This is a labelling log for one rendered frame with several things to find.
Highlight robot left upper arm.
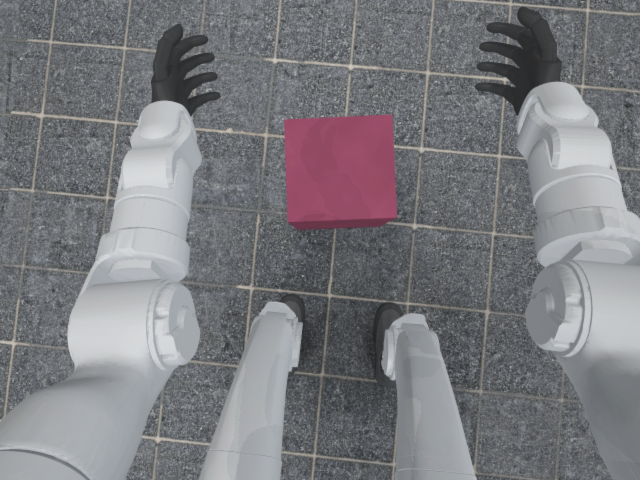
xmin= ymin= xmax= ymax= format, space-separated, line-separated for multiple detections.
xmin=0 ymin=278 xmax=200 ymax=480

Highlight robot thigh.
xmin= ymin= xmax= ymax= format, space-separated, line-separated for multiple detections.
xmin=383 ymin=323 xmax=477 ymax=480
xmin=199 ymin=311 xmax=303 ymax=480

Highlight left robot hand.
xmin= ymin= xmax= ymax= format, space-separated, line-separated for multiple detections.
xmin=151 ymin=24 xmax=221 ymax=116

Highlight right robot hand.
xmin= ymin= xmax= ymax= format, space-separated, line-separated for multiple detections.
xmin=475 ymin=7 xmax=562 ymax=116

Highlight carton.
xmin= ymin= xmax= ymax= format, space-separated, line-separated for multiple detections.
xmin=284 ymin=115 xmax=397 ymax=230

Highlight robot right forearm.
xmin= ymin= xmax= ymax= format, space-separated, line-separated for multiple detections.
xmin=516 ymin=82 xmax=640 ymax=267

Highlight robot left forearm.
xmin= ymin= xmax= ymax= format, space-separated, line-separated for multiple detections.
xmin=67 ymin=101 xmax=202 ymax=362

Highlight robot right upper arm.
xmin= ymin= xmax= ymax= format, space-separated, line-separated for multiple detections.
xmin=525 ymin=259 xmax=640 ymax=480

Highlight robot left thigh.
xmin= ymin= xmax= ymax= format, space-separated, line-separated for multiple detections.
xmin=199 ymin=311 xmax=303 ymax=480

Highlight robot right thigh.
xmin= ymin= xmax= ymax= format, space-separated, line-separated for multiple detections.
xmin=383 ymin=323 xmax=477 ymax=480

